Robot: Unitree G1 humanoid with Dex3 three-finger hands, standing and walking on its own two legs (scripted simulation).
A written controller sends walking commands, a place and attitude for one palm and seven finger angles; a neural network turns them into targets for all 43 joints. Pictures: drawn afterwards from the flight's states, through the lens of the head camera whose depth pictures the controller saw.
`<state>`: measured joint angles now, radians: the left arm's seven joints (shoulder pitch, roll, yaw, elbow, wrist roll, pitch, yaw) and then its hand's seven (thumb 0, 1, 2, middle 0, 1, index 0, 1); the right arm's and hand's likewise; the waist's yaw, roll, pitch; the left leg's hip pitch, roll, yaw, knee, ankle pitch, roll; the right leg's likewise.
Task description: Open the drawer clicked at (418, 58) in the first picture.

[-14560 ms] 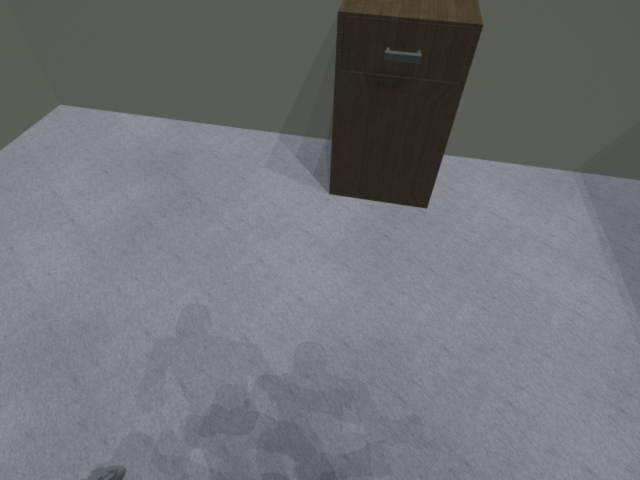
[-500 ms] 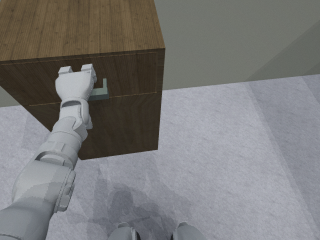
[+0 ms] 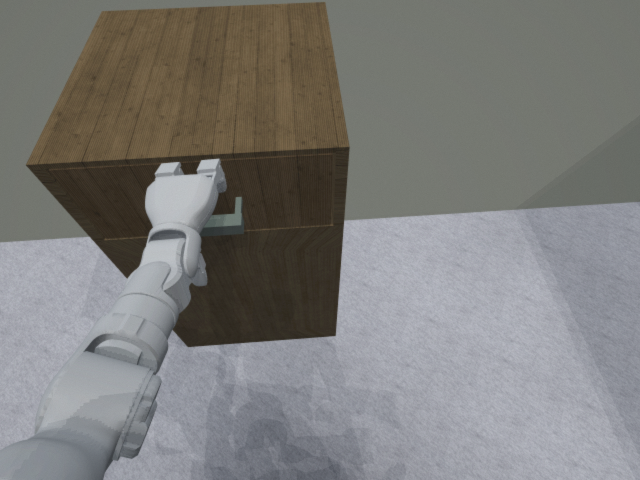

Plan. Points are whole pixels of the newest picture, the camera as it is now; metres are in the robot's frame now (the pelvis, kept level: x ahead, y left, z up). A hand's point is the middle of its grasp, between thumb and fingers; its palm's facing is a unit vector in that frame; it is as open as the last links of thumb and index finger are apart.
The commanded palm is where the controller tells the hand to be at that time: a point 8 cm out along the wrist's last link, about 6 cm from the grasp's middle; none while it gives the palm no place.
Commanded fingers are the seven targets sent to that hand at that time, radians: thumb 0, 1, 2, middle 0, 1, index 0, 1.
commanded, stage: re-aim the fingers above the handle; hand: left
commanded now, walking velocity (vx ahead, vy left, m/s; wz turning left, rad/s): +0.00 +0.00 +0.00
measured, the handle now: (206, 215) +0.52 +0.17 -0.04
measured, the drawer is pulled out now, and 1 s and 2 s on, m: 0.00 0.00 0.00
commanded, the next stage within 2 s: lower the fingers behind the handle in 1.98 s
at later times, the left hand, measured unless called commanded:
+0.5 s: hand (191, 216) +0.47 +0.17 +0.02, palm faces -0.03 -0.02 -1.00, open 13.8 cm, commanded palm +0.45 +0.17 +0.07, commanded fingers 0.00 -0.50 0.30 -0.30 -1.20 -0.30 -1.20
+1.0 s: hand (188, 220) +0.47 +0.17 +0.02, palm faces -0.06 -0.03 -1.00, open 13.8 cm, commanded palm +0.45 +0.17 +0.07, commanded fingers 0.00 -0.50 0.30 -0.30 -1.20 -0.30 -1.20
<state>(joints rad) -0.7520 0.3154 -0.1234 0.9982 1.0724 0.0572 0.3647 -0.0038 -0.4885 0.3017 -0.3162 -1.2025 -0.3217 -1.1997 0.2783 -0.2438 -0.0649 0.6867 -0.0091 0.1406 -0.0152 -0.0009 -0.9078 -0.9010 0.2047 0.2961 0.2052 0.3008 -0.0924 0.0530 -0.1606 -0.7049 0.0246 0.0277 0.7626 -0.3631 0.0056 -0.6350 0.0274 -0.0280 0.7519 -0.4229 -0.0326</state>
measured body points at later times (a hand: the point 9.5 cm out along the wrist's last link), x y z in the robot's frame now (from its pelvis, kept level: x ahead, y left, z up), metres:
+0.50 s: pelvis -0.01 +0.00 +0.00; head +0.08 -0.02 +0.44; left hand +0.47 +0.17 +0.08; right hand -0.01 -0.27 -0.14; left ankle -0.01 +0.12 -0.71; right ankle -0.05 -0.10 -0.71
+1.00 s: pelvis -0.01 +0.01 +0.00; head +0.07 +0.00 +0.44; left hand +0.47 +0.17 +0.07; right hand +0.00 -0.26 -0.14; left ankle -0.01 +0.12 -0.71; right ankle -0.05 -0.10 -0.71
